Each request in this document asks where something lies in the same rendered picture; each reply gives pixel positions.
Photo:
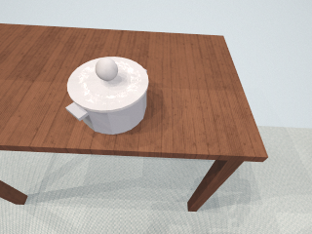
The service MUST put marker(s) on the pot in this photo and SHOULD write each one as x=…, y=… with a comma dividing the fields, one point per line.
x=111, y=123

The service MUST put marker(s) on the lid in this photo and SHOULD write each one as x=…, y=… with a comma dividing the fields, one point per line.
x=90, y=92

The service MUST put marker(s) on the table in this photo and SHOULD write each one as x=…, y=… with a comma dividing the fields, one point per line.
x=196, y=107

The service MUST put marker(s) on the knob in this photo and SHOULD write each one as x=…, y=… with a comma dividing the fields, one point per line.
x=106, y=69

